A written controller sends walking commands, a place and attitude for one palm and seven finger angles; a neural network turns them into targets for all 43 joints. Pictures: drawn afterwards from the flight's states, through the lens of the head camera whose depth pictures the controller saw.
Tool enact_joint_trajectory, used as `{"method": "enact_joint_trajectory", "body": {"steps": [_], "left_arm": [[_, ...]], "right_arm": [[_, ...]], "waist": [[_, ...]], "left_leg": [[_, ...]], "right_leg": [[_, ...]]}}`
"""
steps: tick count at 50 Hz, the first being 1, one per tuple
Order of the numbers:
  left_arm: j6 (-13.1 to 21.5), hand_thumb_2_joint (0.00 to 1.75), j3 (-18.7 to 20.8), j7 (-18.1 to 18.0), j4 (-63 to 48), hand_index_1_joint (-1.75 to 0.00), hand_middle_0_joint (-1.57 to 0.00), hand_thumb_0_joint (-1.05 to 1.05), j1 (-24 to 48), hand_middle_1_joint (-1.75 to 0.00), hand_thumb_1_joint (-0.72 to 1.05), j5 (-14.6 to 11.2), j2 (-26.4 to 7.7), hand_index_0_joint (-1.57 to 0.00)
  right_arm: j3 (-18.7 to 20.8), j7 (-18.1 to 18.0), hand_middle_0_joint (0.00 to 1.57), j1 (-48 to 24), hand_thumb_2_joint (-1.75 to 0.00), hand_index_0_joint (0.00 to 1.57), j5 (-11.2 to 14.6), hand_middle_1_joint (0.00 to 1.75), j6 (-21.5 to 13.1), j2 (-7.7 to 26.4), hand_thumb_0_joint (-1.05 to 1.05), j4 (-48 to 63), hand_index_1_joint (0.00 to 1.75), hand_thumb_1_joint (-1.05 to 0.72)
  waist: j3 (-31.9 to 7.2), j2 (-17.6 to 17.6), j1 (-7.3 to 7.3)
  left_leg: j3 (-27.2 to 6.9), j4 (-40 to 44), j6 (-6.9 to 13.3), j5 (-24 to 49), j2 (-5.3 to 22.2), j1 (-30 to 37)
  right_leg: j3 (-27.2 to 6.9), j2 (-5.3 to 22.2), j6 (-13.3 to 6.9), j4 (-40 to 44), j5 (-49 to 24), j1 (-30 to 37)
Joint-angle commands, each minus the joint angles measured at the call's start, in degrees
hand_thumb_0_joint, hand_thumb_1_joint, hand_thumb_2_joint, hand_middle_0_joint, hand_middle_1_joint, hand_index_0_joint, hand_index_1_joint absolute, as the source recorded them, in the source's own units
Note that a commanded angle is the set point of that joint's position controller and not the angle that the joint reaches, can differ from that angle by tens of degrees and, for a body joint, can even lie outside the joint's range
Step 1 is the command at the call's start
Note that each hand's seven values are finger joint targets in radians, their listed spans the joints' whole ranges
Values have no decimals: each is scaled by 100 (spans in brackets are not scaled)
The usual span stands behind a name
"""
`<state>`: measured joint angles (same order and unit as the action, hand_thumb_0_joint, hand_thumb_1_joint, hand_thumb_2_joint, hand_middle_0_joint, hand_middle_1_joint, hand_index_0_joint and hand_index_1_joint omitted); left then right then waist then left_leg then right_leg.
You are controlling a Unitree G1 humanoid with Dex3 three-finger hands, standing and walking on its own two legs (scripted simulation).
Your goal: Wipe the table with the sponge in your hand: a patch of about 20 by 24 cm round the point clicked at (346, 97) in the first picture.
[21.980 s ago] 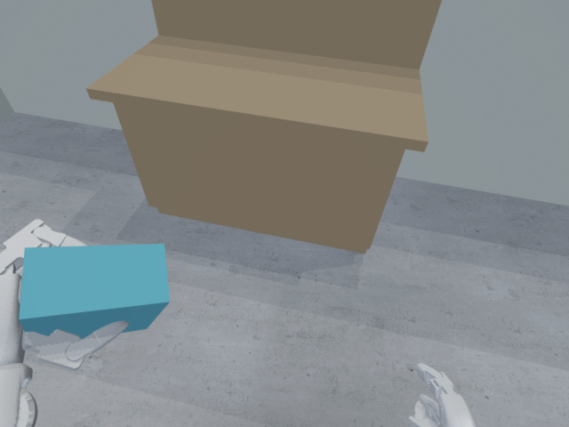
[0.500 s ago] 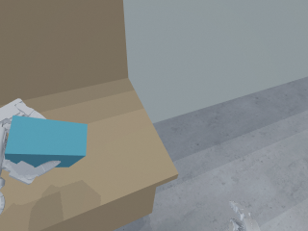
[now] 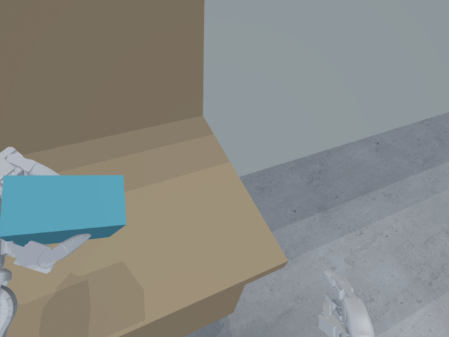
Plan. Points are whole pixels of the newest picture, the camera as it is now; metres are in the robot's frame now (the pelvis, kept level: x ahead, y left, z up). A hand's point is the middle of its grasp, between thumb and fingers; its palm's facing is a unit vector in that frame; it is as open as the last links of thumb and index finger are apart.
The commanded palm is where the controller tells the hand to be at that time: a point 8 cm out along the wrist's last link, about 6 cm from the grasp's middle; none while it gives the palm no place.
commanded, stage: come to a stop and stand still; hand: left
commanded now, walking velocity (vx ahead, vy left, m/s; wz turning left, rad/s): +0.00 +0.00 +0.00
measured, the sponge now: (84, 211) +0.24 +0.22 +0.15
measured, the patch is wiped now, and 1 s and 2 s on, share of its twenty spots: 0.00 0.00 0.00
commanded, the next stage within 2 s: look again from close up in 0.46 s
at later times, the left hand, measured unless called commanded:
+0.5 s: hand (28, 224) +0.20 +0.27 +0.16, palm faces +0.36 -0.85 -0.39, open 10.1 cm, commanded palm +0.14 +0.31 +0.17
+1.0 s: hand (54, 238) +0.19 +0.24 +0.15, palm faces +0.37 -0.85 -0.36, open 10.1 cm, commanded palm +0.14 +0.27 +0.17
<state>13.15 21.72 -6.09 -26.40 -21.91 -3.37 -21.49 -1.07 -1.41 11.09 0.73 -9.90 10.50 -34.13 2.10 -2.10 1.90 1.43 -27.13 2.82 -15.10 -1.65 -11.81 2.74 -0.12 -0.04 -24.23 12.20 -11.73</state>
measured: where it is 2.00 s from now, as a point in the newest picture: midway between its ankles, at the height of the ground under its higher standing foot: outside the picture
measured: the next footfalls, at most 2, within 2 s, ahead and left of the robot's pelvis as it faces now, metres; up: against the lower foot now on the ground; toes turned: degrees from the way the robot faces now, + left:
none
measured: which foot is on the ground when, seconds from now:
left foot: down 0.00-1.00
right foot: down 0.00-1.00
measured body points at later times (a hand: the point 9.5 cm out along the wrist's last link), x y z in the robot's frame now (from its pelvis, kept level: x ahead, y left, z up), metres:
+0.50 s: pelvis -0.01 +0.03 +0.00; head +0.01 +0.05 +0.45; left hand +0.18 +0.32 +0.18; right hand +0.15 -0.19 -0.08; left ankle -0.01 +0.08 -0.74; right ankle +0.01 -0.12 -0.74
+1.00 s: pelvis -0.02 -0.01 +0.00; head -0.01 +0.00 +0.45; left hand +0.17 +0.28 +0.17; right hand +0.15 -0.24 -0.07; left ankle -0.01 +0.08 -0.74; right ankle +0.01 -0.12 -0.74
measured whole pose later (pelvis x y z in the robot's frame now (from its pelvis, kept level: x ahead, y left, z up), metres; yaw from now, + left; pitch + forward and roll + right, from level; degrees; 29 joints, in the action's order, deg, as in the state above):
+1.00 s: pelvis -0.02 -0.01 +0.00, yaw +0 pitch -1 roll -1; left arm 12.2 19.0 -5.5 -23.6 -24.6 -2.1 -19.7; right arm -0.4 -2.3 12.5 0.8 -8.6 12.1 -33.7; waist 1.3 -0.2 0.9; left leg 0.9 -25.4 2.3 -12.3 -0.9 -12.6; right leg 3.3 -0.9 -0.7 -20.7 8.6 -11.5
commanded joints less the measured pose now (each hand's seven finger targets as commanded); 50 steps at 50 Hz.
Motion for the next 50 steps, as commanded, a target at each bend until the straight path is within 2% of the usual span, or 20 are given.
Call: {"method": "enact_joint_trajectory", "body": {"steps": [1,2,6,7,11,12,13,16,17,18,22,26,27,31,34,36,37,44,46,50], "left_arm": [[217,130,270,-61,-967,-160,-120,0,170,-160,10,45,-740,-120],[212,130,180,-48,-907,-160,-120,0,214,-160,10,46,-644,-120],[221,130,522,-69,-1298,-160,-120,0,656,-160,10,56,-1041,-120],[252,130,404,-53,-1341,-160,-120,0,717,-160,10,50,-918,-120],[318,130,426,-62,-1790,-160,-120,0,800,-160,10,78,-998,-120],[340,130,273,-47,-1750,-160,-120,0,748,-160,10,80,-850,-120],[360,130,309,-49,-1808,-160,-120,0,664,-160,10,100,-894,-120],[329,130,390,-50,-1578,-160,-120,0,287,-160,10,105,-867,-120],[338,130,269,-33,-1473,-160,-120,0,226,-160,10,96,-721,-120],[326,130,384,-39,-1388,-160,-120,0,125,-160,10,96,-836,-120],[306,130,411,-21,-1094,-160,-120,0,26,-160,10,66,-778,-120],[341,130,552,-27,-1231,-160,-120,0,170,-160,10,83,-957,-120],[373,130,419,-17,-1212,-160,-120,0,189,-160,10,77,-826,-120],[424,130,484,-36,-1449,-160,-120,0,261,-160,10,114,-950,-120],[443,130,413,-43,-1418,-160,-120,0,234,-160,10,130,-883,-120],[417,130,506,-62,-1290,-160,-120,0,147,-160,10,114,-932,-120],[407,130,385,-52,-1148,-160,-120,0,93,-160,10,103,-798,-120],[310,130,322,-40,-866,-160,-120,0,225,-160,10,83,-760,-120],[287,130,317,-46,-980,-160,-120,0,280,-160,10,83,-809,-120],[255,130,278,-77,-1218,-160,-120,0,353,-160,10,95,-837,-120]], "right_arm": [[327,-40,20,-350,-90,20,2,30,-205,819,0,825,30,-90],[303,-54,20,-320,-90,20,-13,30,-151,791,0,861,30,-90],[286,-101,20,-398,-90,20,-6,30,-70,754,0,979,30,-90],[260,-114,20,-400,-90,20,-21,30,-65,714,0,1009,30,-90],[261,-94,20,-412,-90,20,-33,30,-141,710,0,1069,30,-90],[252,-86,20,-370,-90,20,-54,30,-151,717,0,1048,30,-90],[285,-75,20,-331,-90,20,-63,30,-161,749,0,1038,30,-90],[300,-24,20,-338,-90,20,-50,30,-178,753,0,1019,30,-90],[297,-15,20,-250,-90,20,-62,30,-149,747,0,987,30,-90],[314,-19,20,-233,-90,20,-59,30,-121,776,0,993,30,-90],[308,-44,20,-253,-90,20,-20,30,-70,782,0,982,30,-90],[320,-86,20,-351,-90,20,10,30,-90,803,0,1001,30,-90],[291,-95,20,-324,-90,20,-1,30,-88,769,0,990,30,-90],[313,-119,20,-380,-90,20,6,30,-172,809,0,976,30,-90],[326,-122,20,-301,-90,20,-7,30,-205,827,0,950,30,-90],[337,-137,20,-300,-90,20,1,30,-212,823,0,908,30,-90],[315,-137,20,-282,-90,20,1,30,-203,793,0,913,30,-90],[339,-160,20,-298,-90,20,-1,30,-152,860,0,890,30,-90],[342,-170,20,-367,-90,20,8,30,-159,857,0,894,30,-90],[330,-170,20,-387,-90,20,-1,30,-157,871,0,944,30,-90]], "waist": [[-909,385,-77],[-798,382,-92],[-718,680,-91],[-717,791,-95],[-891,1204,-83],[-872,1247,-91],[-951,1259,-85],[-988,1157,-68],[-942,1070,-88],[-918,908,-80],[-802,577,-100],[-773,587,-109],[-723,647,-115],[-789,726,-123],[-713,756,-111],[-686,685,-121],[-607,651,-123],[-543,259,-127],[-560,402,-132],[-633,391,-108]], "left_leg": [[-682,567,-257,2127,790,36],[-734,617,-270,2007,788,-94],[-756,789,-314,1599,788,-293],[-796,821,-335,1547,790,-295],[-784,836,-427,1793,804,-124],[-855,861,-482,1918,823,-64],[-868,824,-498,2068,855,18],[-802,847,-561,2237,899,139],[-885,853,-592,2250,908,63],[-919,838,-614,2266,916,11],[-840,863,-628,1716,807,-242],[-761,972,-470,929,727,-452],[-814,989,-449,802,696,-549],[-803,973,-292,383,636,-595],[-833,976,-239,130,647,-640],[-781,921,-186,88,594,-596],[-789,905,-195,80,595,-556],[-757,771,-143,246,547,-414],[-702,761,-123,235,543,-270],[-700,650,-96,313,503,-283]], "right_leg": [[-417,322,-72,-32,-1298,603],[-360,336,-79,23,-1212,600],[-354,298,-71,6,-1008,718],[-306,304,-80,17,-934,716],[-232,240,-78,-97,-841,783],[-185,225,-92,-98,-697,687],[-184,217,-99,-121,-638,691],[-140,183,-80,-189,-425,606],[-111,186,-92,-154,-307,592],[-115,198,-89,-80,-396,632],[-133,242,-76,98,-710,777],[-223,245,-52,132,-733,913],[-207,279,-67,183,-688,944],[-342,291,-74,200,-658,1002],[-391,333,-100,259,-494,914],[-499,342,-109,362,-466,814],[-493,373,-124,429,-359,683],[-694,437,-150,712,-225,424],[-738,427,-143,757,-184,310],[-827,529,-166,795,-161,399]]}}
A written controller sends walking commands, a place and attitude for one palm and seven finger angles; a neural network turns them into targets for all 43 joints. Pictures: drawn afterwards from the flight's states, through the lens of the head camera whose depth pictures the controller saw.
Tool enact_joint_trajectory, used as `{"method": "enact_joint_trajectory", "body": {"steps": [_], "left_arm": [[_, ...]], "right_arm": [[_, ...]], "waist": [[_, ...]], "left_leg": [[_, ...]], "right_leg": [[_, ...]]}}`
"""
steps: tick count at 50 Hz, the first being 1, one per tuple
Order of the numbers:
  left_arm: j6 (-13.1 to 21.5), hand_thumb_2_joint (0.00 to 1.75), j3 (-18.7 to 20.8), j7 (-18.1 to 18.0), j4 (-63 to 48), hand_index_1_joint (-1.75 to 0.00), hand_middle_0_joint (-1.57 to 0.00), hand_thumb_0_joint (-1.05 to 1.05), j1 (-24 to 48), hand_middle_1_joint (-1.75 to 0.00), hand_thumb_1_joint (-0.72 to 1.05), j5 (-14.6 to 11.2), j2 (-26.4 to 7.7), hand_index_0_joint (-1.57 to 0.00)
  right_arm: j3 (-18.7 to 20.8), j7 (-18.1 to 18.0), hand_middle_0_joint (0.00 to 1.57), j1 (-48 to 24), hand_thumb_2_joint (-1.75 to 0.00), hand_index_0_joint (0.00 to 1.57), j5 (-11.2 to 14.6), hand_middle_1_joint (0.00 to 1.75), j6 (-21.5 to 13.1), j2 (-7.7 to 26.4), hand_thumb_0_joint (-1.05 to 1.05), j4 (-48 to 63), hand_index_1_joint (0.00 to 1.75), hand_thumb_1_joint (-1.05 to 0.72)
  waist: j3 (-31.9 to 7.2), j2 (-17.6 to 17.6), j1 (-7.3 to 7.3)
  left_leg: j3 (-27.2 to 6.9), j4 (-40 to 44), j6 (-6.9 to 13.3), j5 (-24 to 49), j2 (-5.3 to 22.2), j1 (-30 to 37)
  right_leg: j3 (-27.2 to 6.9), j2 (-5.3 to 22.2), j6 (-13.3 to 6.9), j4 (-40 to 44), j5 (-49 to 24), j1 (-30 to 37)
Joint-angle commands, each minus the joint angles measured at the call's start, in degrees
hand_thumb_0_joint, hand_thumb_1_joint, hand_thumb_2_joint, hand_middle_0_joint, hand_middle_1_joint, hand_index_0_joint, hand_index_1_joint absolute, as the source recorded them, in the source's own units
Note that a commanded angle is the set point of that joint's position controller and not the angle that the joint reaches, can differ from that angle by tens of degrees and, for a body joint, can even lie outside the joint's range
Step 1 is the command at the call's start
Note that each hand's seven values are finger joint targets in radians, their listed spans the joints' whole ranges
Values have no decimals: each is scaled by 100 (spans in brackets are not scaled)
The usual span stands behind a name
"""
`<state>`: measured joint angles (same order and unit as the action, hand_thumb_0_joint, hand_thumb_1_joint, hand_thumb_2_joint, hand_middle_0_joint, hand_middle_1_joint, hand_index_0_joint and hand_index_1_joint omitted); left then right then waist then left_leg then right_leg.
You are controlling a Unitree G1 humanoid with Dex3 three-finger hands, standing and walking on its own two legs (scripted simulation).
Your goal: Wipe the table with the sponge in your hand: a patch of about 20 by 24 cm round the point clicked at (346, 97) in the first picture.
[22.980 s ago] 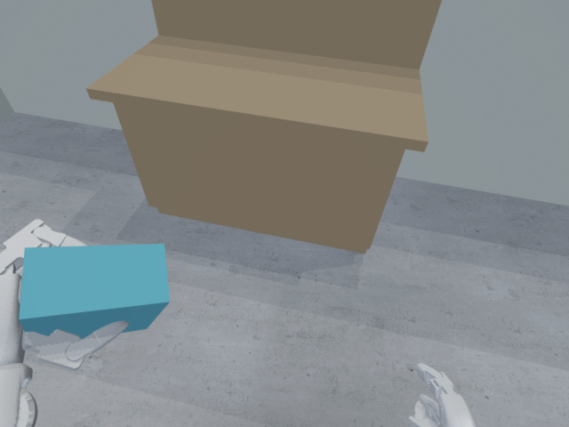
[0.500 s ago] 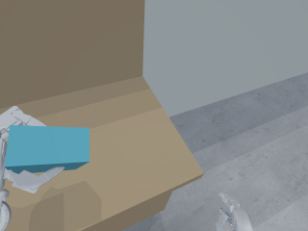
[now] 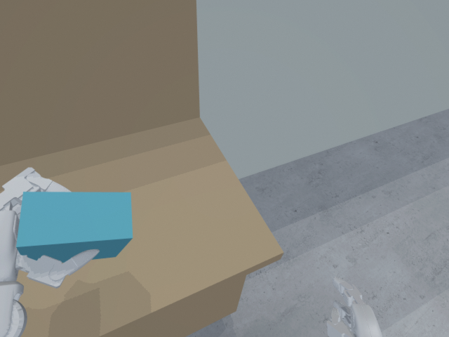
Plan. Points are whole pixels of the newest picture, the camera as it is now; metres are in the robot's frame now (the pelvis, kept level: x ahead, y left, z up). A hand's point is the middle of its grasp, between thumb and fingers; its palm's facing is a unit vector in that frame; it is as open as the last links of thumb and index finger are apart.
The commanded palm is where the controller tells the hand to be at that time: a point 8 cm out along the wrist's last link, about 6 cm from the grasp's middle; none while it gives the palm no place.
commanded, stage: come to a stop and stand still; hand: left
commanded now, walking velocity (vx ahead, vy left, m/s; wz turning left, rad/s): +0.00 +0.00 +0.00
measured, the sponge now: (93, 229) +0.23 +0.21 +0.13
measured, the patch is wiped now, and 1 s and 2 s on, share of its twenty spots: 0.00 0.00 0.00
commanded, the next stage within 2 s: look again from close up in 0.86 s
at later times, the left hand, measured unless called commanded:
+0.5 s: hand (63, 224) +0.23 +0.25 +0.14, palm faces +0.28 -0.88 -0.39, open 10.1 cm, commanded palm +0.17 +0.29 +0.17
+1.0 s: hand (37, 214) +0.23 +0.28 +0.16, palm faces +0.38 -0.86 -0.34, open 10.1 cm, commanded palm +0.17 +0.30 +0.17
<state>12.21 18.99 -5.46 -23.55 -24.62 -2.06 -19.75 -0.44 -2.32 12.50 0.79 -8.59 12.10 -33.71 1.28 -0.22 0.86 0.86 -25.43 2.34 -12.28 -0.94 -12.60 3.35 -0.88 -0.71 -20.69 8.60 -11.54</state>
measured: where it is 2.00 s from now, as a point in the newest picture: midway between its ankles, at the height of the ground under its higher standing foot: outside the picture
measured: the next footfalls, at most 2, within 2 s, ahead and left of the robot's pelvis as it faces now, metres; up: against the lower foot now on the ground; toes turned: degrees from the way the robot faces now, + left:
none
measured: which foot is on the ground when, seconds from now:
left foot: down 0.00-1.00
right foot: down 0.00-1.00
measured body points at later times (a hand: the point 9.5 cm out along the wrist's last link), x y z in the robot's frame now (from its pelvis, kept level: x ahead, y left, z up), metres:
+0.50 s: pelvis +0.01 +0.01 +0.00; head +0.04 +0.04 +0.45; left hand +0.21 +0.29 +0.16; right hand +0.17 -0.21 -0.08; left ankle +0.02 +0.09 -0.74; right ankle +0.03 -0.11 -0.74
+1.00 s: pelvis +0.01 +0.02 +0.00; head +0.04 +0.06 +0.45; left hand +0.20 +0.32 +0.17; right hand +0.20 -0.19 -0.06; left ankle +0.02 +0.09 -0.74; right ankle +0.03 -0.11 -0.74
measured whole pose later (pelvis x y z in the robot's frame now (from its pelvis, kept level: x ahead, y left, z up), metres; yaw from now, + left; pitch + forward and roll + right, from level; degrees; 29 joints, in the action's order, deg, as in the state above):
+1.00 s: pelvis +0.01 +0.02 +0.00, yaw +1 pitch +0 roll -2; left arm 13.3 20.6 -5.3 -27.2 -22.8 -2.8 -21.7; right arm -1.9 -1.2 11.2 0.4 -8.6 10.0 -32.0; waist 3.7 -3.2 1.8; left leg 1.0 -26.3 4.0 -13.6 -2.8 -12.5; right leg 3.2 1.0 1.2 -22.1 10.2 -11.4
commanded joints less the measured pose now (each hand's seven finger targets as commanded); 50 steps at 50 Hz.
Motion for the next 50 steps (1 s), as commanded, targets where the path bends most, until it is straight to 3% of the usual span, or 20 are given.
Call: {"method": "enact_joint_trajectory", "body": {"steps": [1,7,8,9,10,11,12,13,16,19,20,21,26,29,33,37,41,42,46,50], "left_arm": [[351,130,636,-156,-1643,-160,-120,0,633,-160,10,-37,-1114,-120],[298,130,730,-183,-1567,-160,-120,0,230,-160,10,-97,-1088,-120],[882,130,4016,-181,-3018,-160,-120,0,6131,-160,10,792,-5739,-120],[654,130,1733,88,426,-160,-120,0,2871,-160,10,193,-2120,-120],[663,130,1559,55,234,-160,-120,0,1117,-160,10,-12,-1804,-120],[521,130,706,89,545,-160,-120,0,649,-160,10,-178,-669,-120],[596,130,661,110,-320,-160,-120,0,965,-160,10,-155,-989,-120],[659,130,546,113,-616,-160,-120,0,726,-160,10,-197,-911,-120],[637,130,159,59,-1123,-160,-120,0,29,-160,10,-195,-621,-120],[645,130,786,-52,-1346,-160,-120,0,250,-160,10,-138,-1283,-120],[658,130,995,-87,-1311,-160,-120,0,337,-160,10,-143,-1446,-120],[659,130,1339,-138,-1465,-160,-120,0,571,-160,10,-148,-1782,-120],[741,130,1133,-91,-1756,-160,-120,0,1183,-160,10,-179,-1580,-120],[756,130,710,-72,-1822,-160,-120,0,1094,-160,10,-149,-1198,-120],[671,130,433,-78,-1704,-160,-120,0,609,-160,10,-104,-889,-120],[521,130,549,-80,-1196,-160,-120,0,352,-160,10,-133,-843,-120],[493,130,925,-84,-1445,-160,-120,0,623,-160,10,-152,-1236,-120],[526,130,739,-62,-1492,-160,-120,0,684,-160,10,-154,-1057,-120],[554,130,738,-88,-1965,-160,-120,0,840,-160,10,-131,-1163,-120],[534,130,617,-114,-1798,-160,-120,0,668,-160,10,-96,-1030,-120]], "right_arm": [[277,-82,20,-550,-90,20,-5,30,-288,714,0,871,30,-90],[254,-105,20,-511,-90,20,4,30,-244,659,0,893,30,-90],[189,-47,20,198,-90,20,-265,30,-431,802,0,772,30,-90],[-24,-51,20,-304,-90,20,-107,30,-365,155,0,521,30,-90],[270,-50,20,-283,-90,20,-97,30,-441,572,0,813,30,-90],[354,40,20,-292,-90,20,35,30,-426,648,0,716,30,-90],[368,96,20,-188,-90,20,22,30,-406,755,0,799,30,-90],[347,157,20,-261,-90,20,13,30,-418,787,0,793,30,-90],[293,264,20,-562,-90,20,75,30,-463,690,0,875,30,-90],[306,160,20,-484,-90,20,19,30,-439,724,0,929,30,-90],[302,104,20,-517,-90,20,14,30,-429,709,0,932,30,-90],[289,56,20,-618,-90,20,25,30,-398,721,0,921,30,-90],[208,-59,20,-648,-90,20,29,30,-457,587,0,912,30,-90],[221,-4,20,-483,-90,20,-13,30,-544,643,0,834,30,-90],[256,105,20,-424,-90,20,-33,30,-522,681,0,780,30,-90],[243,114,20,-454,-90,20,-22,30,-320,654,0,816,30,-90],[241,39,20,-569,-90,20,2,30,-217,635,0,954,30,-90],[219,24,20,-542,-90,20,-17,30,-200,606,0,970,30,-90],[204,7,20,-643,-90,20,-13,30,-275,618,0,1024,30,-90],[221,18,20,-506,-90,20,-42,30,-312,648,0,982,30,-90]], "waist": [[-615,266,-24],[-819,271,-6],[90,-323,120],[-1139,-280,-4],[-742,66,302],[-1133,860,90],[-1162,984,83],[-1086,971,103],[-838,344,140],[-698,-595,157],[-689,-683,148],[-683,-494,119],[-755,744,70],[-953,970,80],[-1053,666,70],[-805,179,51],[-741,344,47],[-746,434,31],[-844,785,39],[-835,572,48]], "left_leg": [[-667,486,-52,56,436,-148],[-670,509,-93,540,513,-66],[-174,-217,-22,728,524,-775],[-321,28,-18,940,201,-51],[-403,-45,-160,801,307,-55],[-296,59,-192,753,295,247],[-377,169,-150,731,350,88],[-486,286,-122,679,424,-76],[-616,604,-27,390,574,-321],[-736,598,-79,318,532,-557],[-743,567,-89,281,506,-501],[-737,559,-89,214,494,-438],[-748,519,-82,656,516,-256],[-747,365,-167,1369,528,-5],[-713,276,-334,2217,614,234],[-717,415,-386,1933,643,-75],[-690,595,-381,1446,640,-198],[-730,609,-388,1410,637,-211],[-708,650,-350,1109,606,-179],[-721,622,-262,731,581,-295]], "right_leg": [[-890,589,-112,419,146,387],[-724,585,-102,200,-428,653],[-799,569,421,604,-518,-278],[-699,820,-172,126,-391,96],[-1258,711,-130,400,-658,247],[-1195,752,-306,82,-649,545],[-994,715,-213,-54,-559,594],[-871,656,-165,-99,-329,615],[-641,438,-44,-287,-62,645],[-555,429,3,-204,-49,718],[-586,460,3,-152,-15,642],[-619,455,1,-167,55,560],[-595,479,-44,-357,-437,651],[-532,495,-75,-362,-806,744],[-400,405,-56,-402,-1048,705],[-363,374,-29,-297,-970,714],[-390,347,2,-276,-800,779],[-338,367,-16,-263,-733,780],[-373,342,-8,-286,-664,884],[-437,397,-22,-167,-676,971]]}}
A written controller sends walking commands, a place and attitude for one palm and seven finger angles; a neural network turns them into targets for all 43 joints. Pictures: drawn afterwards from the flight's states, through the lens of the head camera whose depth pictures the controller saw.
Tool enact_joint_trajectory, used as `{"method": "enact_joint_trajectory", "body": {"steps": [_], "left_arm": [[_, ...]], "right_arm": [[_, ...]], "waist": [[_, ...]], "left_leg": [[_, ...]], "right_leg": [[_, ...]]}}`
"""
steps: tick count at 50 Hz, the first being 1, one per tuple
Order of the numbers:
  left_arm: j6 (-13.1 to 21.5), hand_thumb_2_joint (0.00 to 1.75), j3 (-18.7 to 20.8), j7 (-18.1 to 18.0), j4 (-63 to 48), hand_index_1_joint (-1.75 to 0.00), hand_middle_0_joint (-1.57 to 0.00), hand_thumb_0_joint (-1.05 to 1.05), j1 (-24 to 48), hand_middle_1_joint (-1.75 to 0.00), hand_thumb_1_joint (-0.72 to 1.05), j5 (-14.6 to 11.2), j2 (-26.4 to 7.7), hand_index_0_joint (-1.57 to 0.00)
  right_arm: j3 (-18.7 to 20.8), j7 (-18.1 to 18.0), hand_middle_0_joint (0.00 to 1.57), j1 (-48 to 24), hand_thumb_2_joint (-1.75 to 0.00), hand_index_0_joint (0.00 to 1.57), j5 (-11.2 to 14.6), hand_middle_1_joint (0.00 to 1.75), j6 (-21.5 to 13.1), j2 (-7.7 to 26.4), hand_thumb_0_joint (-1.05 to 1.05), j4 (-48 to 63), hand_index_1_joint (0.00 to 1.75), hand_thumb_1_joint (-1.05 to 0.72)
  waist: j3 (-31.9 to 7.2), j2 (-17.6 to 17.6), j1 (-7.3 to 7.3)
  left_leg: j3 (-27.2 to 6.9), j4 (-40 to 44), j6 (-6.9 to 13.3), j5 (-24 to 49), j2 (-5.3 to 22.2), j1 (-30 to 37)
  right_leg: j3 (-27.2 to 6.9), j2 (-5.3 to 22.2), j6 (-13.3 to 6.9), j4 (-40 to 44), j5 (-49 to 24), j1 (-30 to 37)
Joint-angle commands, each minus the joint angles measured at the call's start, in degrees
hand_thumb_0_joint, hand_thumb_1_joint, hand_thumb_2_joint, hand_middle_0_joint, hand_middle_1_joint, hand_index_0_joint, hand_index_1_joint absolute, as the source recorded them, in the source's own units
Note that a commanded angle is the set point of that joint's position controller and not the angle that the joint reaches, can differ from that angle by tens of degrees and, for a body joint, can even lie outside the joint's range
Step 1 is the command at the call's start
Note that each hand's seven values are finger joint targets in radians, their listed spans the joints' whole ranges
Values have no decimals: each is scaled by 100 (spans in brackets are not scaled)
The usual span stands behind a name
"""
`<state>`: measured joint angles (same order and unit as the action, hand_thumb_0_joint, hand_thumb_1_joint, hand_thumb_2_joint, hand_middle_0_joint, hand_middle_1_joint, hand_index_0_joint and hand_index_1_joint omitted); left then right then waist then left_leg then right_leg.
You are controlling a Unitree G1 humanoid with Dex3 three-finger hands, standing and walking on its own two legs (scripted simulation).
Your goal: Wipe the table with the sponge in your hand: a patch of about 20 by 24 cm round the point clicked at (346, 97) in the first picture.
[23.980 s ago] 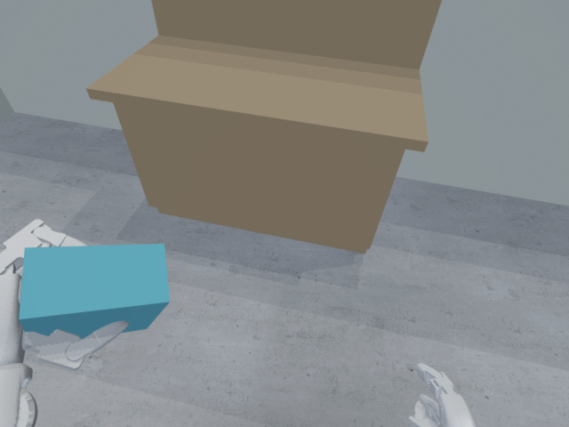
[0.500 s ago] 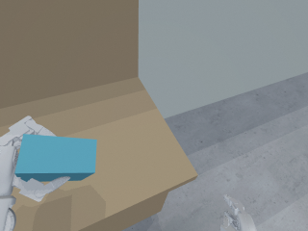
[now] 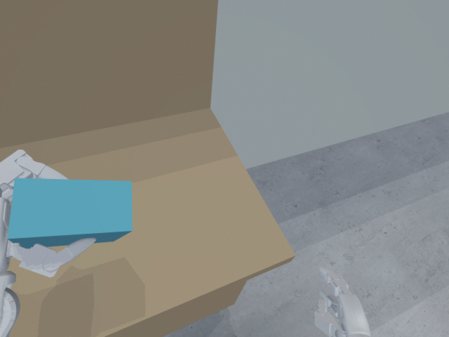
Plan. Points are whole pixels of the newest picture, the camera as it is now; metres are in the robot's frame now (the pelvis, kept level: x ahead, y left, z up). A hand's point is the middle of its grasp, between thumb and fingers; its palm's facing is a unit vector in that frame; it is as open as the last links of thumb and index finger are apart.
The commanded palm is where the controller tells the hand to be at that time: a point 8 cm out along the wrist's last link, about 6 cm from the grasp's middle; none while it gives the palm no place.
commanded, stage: look again from close up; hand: left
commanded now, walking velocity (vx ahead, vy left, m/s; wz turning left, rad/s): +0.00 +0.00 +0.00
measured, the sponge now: (90, 215) +0.24 +0.22 +0.13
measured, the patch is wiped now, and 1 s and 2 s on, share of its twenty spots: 0.00 0.00 0.00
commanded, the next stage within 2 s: shuffle to correct the standing spot in 0.22 s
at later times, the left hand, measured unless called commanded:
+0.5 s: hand (66, 214) +0.22 +0.23 +0.16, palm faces +0.34 -0.87 -0.37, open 10.1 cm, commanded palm +0.16 +0.26 +0.17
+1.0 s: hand (113, 215) +0.23 +0.18 +0.16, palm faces +0.34 -0.86 -0.38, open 10.1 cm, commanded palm +0.17 +0.21 +0.17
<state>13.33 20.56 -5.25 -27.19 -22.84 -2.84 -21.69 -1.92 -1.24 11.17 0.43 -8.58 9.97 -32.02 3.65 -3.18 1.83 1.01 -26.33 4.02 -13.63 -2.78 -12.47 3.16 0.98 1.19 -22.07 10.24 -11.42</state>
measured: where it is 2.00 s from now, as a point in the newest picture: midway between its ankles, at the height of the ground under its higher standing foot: outside the picture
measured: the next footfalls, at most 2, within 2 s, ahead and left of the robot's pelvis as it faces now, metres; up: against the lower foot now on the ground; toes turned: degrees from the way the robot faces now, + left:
none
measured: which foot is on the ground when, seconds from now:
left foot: down 0.00-1.00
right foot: down 0.00-1.00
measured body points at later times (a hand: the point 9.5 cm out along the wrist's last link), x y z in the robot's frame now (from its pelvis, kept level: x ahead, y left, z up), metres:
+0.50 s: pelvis +0.00 -0.01 +0.00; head +0.02 +0.01 +0.45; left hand +0.20 +0.27 +0.18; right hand +0.17 -0.24 -0.07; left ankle +0.00 +0.07 -0.74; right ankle +0.02 -0.14 -0.74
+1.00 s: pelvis +0.01 -0.07 +0.00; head +0.03 -0.05 +0.45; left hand +0.20 +0.22 +0.18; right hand +0.18 -0.30 -0.07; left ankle +0.00 +0.07 -0.74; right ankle +0.02 -0.14 -0.74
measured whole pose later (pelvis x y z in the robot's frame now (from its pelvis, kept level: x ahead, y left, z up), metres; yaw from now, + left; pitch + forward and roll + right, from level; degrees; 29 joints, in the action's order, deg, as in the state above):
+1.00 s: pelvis +0.01 -0.07 +0.00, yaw +0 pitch +0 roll -1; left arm 9.3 21.2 -4.8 -28.1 -25.7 -5.1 -22.3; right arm 0.3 -1.8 11.7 0.9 -6.2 11.5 -32.8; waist 2.3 -1.1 0.6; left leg -0.6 -26.8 -1.3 -14.4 2.3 -12.9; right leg 4.6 -4.1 -4.2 -22.4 11.2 -12.0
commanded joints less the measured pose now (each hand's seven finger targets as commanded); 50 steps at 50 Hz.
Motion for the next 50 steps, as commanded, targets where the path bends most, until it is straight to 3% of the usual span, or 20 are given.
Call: {"method": "enact_joint_trajectory", "body": {"steps": [1,3,9,11,12,16,17,23,29,32,34,36,41,47,50], "left_arm": [[407,130,541,-153,-1394,-160,-120,0,414,-160,10,-16,-867,-120],[394,130,475,-147,-1205,-160,-120,0,336,-160,10,-14,-774,-120],[373,130,481,-128,-1004,-160,-120,0,434,-160,10,10,-794,-120],[383,130,560,-142,-1144,-160,-120,0,476,-160,10,24,-880,-120],[401,130,437,-126,-1110,-160,-120,0,448,-160,10,9,-752,-120],[414,130,629,-148,-1331,-160,-120,0,314,-160,10,27,-960,-120],[420,130,545,-136,-1313,-160,-120,0,258,-160,10,-1,-845,-120],[333,130,587,-90,-1067,-160,-120,0,307,-160,10,-60,-856,-120],[230,130,443,-46,-1148,-160,-120,0,585,-160,10,-63,-772,-120],[190,130,414,-63,-1306,-160,-120,0,505,-160,10,-86,-759,-120],[164,130,503,-87,-1429,-160,-120,0,415,-160,10,-92,-879,-120],[157,130,664,-123,-1571,-160,-120,0,260,-160,10,-119,-1015,-120],[68,130,744,-110,-1412,-160,-120,0,-59,-160,10,-215,-1017,-120],[-58,130,543,-45,-1281,-160,-120,0,129,-160,10,-269,-878,-120],[-131,130,546,-44,-1233,-160,-120,0,195,-160,10,-268,-913,-120]], "right_arm": [[384,-92,20,-429,-90,20,9,30,-326,870,0,791,30,-90],[390,-93,20,-332,-90,20,1,30,-301,870,0,762,30,-90],[386,-122,20,-365,-90,20,11,30,-285,882,0,743,30,-90],[398,-133,20,-436,-90,20,23,30,-301,882,0,744,30,-90],[374,-136,20,-394,-90,20,18,30,-303,856,0,755,30,-90],[419,-138,20,-429,-90,20,21,30,-343,890,0,755,30,-90],[389,-139,20,-377,-90,20,4,30,-331,855,0,741,30,-90],[435,-126,20,-343,-90,20,21,30,-242,861,0,725,30,-90],[473,-76,20,-391,-90,20,35,30,-171,863,0,781,30,-90],[444,-60,20,-438,-90,20,30,30,-160,820,0,797,30,-90],[441,-60,20,-442,-90,20,11,30,-156,828,0,819,30,-90],[445,-70,20,-451,-90,20,12,30,-155,826,0,790,30,-90],[465,-109,20,-399,-90,20,34,30,-103,828,0,792,30,-90],[510,-150,20,-370,-90,20,52,30,-58,887,0,799,30,-90],[526,-147,20,-384,-90,20,62,30,-16,905,0,810,30,-90]], "waist": [[-1107,850,-62],[-1061,629,-67],[-795,697,-77],[-871,723,-88],[-820,675,-88],[-1013,725,-76],[-1022,685,-77],[-870,706,-94],[-879,781,-94],[-976,816,-118],[-1042,731,-118],[-1092,857,-132],[-998,729,-153],[-1026,628,-177],[-987,365,-157]], "left_leg": [[-695,726,-430,777,755,-269],[-752,712,-452,794,735,-264],[-766,882,-394,302,744,-477],[-723,862,-342,205,723,-453],[-759,884,-349,225,718,-504],[-715,789,-331,441,707,-357],[-763,810,-384,560,720,-345],[-781,909,-492,848,975,-228],[-714,851,-376,659,1133,-188],[-679,751,-323,677,1026,-163],[-670,658,-306,705,947,-127],[-649,622,-297,678,873,-75],[-608,469,-289,837,904,-22],[-513,259,-263,1010,952,71],[-437,105,-247,765,920,12]], "right_leg": [[-441,183,-201,-29,-820,948],[-452,215,-224,49,-803,889],[-477,193,-206,152,-453,747],[-519,173,-202,150,-459,805],[-453,190,-206,153,-420,799],[-524,198,-215,103,-638,885],[-454,196,-223,100,-642,889],[-403,73,-185,4,-524,612],[-449,66,-189,-82,-437,486],[-425,105,-201,50,-510,590],[-458,175,-216,136,-627,660],[-461,177,-248,198,-640,671],[-493,201,-277,263,-780,516],[-542,241,-268,203,-984,413],[-645,326,-255,274,-894,354]]}}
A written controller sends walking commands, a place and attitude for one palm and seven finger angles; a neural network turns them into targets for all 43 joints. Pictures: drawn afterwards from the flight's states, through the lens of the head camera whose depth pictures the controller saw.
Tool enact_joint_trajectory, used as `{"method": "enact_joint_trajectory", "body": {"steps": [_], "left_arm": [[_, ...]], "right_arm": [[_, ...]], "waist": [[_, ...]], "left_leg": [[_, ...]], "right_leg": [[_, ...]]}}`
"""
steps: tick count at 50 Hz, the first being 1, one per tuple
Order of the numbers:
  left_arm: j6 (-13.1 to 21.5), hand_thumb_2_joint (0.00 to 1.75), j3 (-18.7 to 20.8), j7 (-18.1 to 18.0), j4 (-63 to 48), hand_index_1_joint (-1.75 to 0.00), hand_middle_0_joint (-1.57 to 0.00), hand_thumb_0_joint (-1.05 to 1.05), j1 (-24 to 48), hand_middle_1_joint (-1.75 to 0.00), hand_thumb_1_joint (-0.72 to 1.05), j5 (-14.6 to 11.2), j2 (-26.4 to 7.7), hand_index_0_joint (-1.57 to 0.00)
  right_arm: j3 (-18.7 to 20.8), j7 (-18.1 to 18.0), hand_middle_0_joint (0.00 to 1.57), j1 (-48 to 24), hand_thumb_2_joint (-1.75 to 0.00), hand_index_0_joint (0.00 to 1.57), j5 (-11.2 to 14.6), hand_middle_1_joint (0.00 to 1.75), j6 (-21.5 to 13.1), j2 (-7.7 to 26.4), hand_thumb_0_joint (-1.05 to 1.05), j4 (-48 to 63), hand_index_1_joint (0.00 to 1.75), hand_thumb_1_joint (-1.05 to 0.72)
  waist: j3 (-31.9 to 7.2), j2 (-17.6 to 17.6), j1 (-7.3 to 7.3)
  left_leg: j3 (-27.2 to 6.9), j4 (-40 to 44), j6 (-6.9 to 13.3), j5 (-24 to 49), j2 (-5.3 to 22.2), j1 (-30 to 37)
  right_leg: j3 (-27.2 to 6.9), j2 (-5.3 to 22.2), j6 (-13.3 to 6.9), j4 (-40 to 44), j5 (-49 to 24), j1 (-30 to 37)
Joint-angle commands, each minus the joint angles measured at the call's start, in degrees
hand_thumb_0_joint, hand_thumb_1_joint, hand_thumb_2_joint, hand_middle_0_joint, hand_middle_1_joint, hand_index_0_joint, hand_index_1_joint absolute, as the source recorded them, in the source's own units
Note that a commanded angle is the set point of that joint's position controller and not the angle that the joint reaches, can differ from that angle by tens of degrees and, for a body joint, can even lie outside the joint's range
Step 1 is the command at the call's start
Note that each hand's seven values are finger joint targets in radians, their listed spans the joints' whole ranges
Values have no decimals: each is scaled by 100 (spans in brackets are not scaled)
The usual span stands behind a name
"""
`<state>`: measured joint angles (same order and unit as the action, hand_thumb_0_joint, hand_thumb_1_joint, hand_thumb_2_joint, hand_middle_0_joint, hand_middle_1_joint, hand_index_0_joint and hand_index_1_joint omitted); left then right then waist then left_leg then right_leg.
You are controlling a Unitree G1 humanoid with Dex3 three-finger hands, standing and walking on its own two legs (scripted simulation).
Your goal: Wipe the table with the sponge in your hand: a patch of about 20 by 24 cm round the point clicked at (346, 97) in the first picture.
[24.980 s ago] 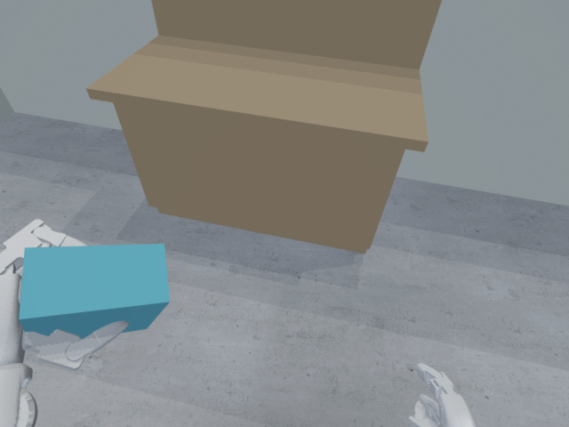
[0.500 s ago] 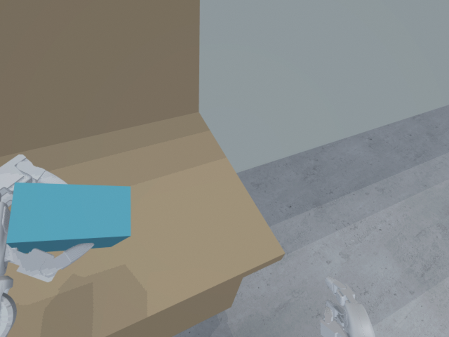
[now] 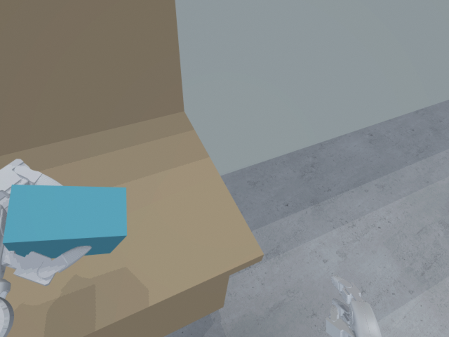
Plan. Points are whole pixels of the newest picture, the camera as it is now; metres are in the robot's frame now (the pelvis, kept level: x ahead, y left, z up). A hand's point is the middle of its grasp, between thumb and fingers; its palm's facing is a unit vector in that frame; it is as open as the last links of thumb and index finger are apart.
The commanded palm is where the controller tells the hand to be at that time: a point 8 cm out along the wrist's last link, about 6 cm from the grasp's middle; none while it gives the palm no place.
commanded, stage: shuffle to correct the standing spot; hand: left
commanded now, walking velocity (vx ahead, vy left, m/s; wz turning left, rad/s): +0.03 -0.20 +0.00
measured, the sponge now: (86, 224) +0.23 +0.21 +0.13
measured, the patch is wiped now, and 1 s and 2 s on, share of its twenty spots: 0.00 0.00 0.00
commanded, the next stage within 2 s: none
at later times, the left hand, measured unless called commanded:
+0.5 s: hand (69, 221) +0.23 +0.22 +0.15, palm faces +0.30 -0.87 -0.39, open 10.1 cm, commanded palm +0.16 +0.26 +0.17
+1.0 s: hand (67, 228) +0.21 +0.22 +0.16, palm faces +0.31 -0.87 -0.39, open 10.1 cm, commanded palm +0.15 +0.26 +0.17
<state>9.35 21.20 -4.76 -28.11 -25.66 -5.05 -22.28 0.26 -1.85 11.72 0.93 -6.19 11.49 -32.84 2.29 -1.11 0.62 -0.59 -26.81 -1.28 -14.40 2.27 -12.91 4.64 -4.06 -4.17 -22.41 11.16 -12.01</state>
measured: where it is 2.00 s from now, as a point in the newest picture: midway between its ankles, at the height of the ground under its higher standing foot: outside the picture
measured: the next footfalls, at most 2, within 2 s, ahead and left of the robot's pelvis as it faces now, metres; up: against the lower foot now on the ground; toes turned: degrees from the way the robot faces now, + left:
none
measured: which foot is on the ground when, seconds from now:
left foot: down 0.00-1.00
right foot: down 0.00-1.00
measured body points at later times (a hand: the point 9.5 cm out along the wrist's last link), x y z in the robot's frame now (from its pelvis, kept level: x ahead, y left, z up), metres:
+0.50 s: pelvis +0.00 -0.02 -0.01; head +0.03 +0.00 +0.44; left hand +0.20 +0.27 +0.18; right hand +0.17 -0.26 -0.08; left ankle +0.00 +0.13 -0.74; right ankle +0.01 -0.07 -0.74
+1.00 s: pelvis +0.00 -0.02 +0.00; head +0.02 +0.00 +0.44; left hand +0.19 +0.27 +0.18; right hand +0.17 -0.25 -0.08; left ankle +0.00 +0.13 -0.74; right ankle +0.01 -0.07 -0.74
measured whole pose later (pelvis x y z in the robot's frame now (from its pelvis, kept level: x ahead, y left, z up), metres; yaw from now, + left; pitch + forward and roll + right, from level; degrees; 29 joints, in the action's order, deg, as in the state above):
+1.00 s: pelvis +0.00 -0.02 +0.00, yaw +0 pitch +0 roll -1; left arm 7.5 20.6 -4.7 -31.1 -26.9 -5.3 -22.9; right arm 0.2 -1.8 11.8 1.4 -4.2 10.9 -32.5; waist 2.8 -1.1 -0.1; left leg -1.6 -30.1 -2.5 -15.7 3.8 -14.8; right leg 5.7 -5.5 -5.8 -24.9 12.3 -13.4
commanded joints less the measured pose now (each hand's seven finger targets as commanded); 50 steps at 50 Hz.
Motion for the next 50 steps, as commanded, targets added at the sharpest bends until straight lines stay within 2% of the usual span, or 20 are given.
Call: {"method": "enact_joint_trajectory", "body": {"steps": [1,3,5,6,7,10,11,12,15,16,20,25,29,31,32,43,45,46,50], "left_arm": [[251,130,492,-108,-1204,-160,-120,0,470,-160,10,-60,-874,-120],[244,130,463,-119,-1335,-160,-120,0,528,-160,10,-61,-873,-120],[243,130,568,-147,-1438,-160,-120,0,484,-160,10,-58,-974,-120],[239,130,651,-173,-1520,-160,-120,0,438,-160,10,-79,-1059,-120],[236,130,620,-173,-1506,-160,-120,0,381,-160,10,-88,-1000,-120],[240,130,722,-179,-1505,-160,-120,0,289,-160,10,-106,-1053,-120],[234,130,795,-192,-1486,-160,-120,0,158,-160,10,-119,-1119,-120],[234,130,716,-174,-1485,-160,-120,0,123,-160,10,-126,-1023,-120],[232,130,772,-149,-1377,-160,-120,0,82,-160,10,-112,-1065,-120],[219,130,726,-138,-1362,-160,-120,0,15,-160,10,-122,-1026,-120],[225,130,705,-117,-1392,-160,-120,0,98,-160,10,-100,-1028,-120],[242,130,690,-111,-1561,-160,-120,0,179,-160,10,-84,-1072,-120],[275,130,671,-113,-1643,-160,-120,0,277,-160,10,-70,-1073,-120],[267,130,727,-116,-1603,-160,-120,0,218,-160,10,-66,-1131,-120],[260,130,677,-104,-1546,-160,-120,0,210,-160,10,-64,-1056,-120],[214,130,568,-98,-1535,-160,-120,0,299,-160,10,-51,-976,-120],[200,130,622,-121,-1527,-160,-120,0,338,-160,10,-49,-1025,-120],[192,130,633,-131,-1576,-160,-120,0,277,-160,10,-62,-1050,-120],[183,130,639,-146,-1543,-160,-120,0,309,-160,10,-68,-1028,-120]], "right_arm": [[312,-84,20,-466,-90,20,29,30,-256,747,0,861,30,-90],[317,-90,20,-449,-90,20,22,30,-238,744,0,903,30,-90],[321,-88,20,-479,-90,20,18,30,-210,734,0,907,30,-90],[322,-94,20,-502,-90,20,34,30,-208,736,0,869,30,-90],[311,-103,20,-485,-90,20,16,30,-192,711,0,901,30,-90],[323,-103,20,-481,-90,20,29,30,-150,716,0,909,30,-90],[326,-110,20,-480,-90,20,26,30,-139,718,0,860,30,-90],[332,-116,20,-465,-90,20,25,30,-129,722,0,895,30,-90],[331,-108,20,-466,-90,20,26,30,-83,741,0,904,30,-90],[336,-106,20,-487,-90,20,40,30,-94,747,0,877,30,-90],[348,-101,20,-436,-90,20,40,30,-70,767,0,913,30,-90],[351,-108,20,-453,-90,20,27,30,-93,774,0,915,30,-90],[337,-106,20,-455,-90,20,8,30,-126,770,0,903,30,-90],[326,-107,20,-474,-90,20,20,30,-133,747,0,873,30,-90],[328,-111,20,-438,-90,20,12,30,-127,739,0,891,30,-90],[312,-77,20,-410,-90,20,33,30,-94,743,0,922,30,-90],[306,-77,20,-434,-90,20,31,30,-88,730,0,916,30,-90],[306,-80,20,-449,-90,20,60,30,-96,724,0,898,30,-90],[310,-76,20,-417,-90,20,39,30,-61,724,0,898,30,-90]], "waist": [[-863,204,-48],[-887,107,-58],[-915,117,-51],[-943,233,-64],[-919,185,-74],[-935,111,-75],[-1003,234,-85],[-962,283,-96],[-890,251,-74],[-882,376,-78],[-939,234,-74],[-890,355,-66],[-823,650,-61],[-820,684,-51],[-831,601,-58],[-802,492,-78],[-800,348,-77],[-842,351,-86],[-775,345,-102]], "left_leg": [[-249,121,285,721,364,136],[-217,-6,290,588,316,115],[-159,-147,296,560,289,143],[-144,-141,293,551,276,238],[-146,-157,298,590,300,166],[-83,-329,287,676,278,74],[-93,-275,288,731,304,163],[-119,-247,292,827,348,123],[-164,-220,318,943,442,-54],[-161,-174,315,945,446,36],[-226,-193,328,1046,495,-109],[-311,-99,354,918,559,-91],[-486,152,374,919,687,-192],[-514,225,386,902,718,-175],[-540,238,400,828,747,-227],[-502,168,374,343,631,-213],[-448,76,360,368,581,-231],[-414,74,352,360,543,-80],[-327,-133,336,217,466,-151]], "right_leg": [[-858,813,253,359,-893,315],[-911,912,214,373,-745,251],[-1019,1005,200,430,-761,205],[-1037,988,184,442,-772,130],[-983,1014,194,400,-784,184],[-1038,1096,241,398,-1086,283],[-1010,1059,219,344,-1156,269],[-959,1047,231,271,-1218,281],[-891,973,356,215,-1364,429],[-872,935,340,192,-1340,332],[-799,930,335,108,-1402,562],[-807,883,324,92,-1196,464],[-742,768,295,17,-918,489],[-703,727,301,12,-869,495],[-684,723,323,-6,-789,543],[-771,771,210,165,-529,355],[-817,839,205,217,-604,397],[-827,823,169,233,-609,295],[-925,963,161,331,-588,232]]}}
